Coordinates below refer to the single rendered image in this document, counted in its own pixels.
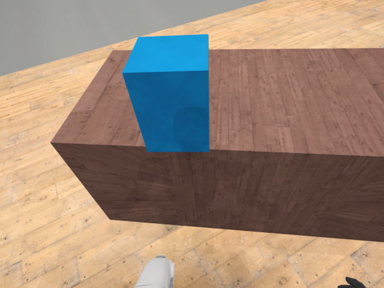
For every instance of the pedestal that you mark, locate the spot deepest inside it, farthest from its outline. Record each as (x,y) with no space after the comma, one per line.
(296,146)

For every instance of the left robot thigh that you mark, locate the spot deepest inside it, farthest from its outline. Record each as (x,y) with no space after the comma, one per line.
(158,273)

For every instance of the carton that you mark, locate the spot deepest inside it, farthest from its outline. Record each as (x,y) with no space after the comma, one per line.
(167,78)

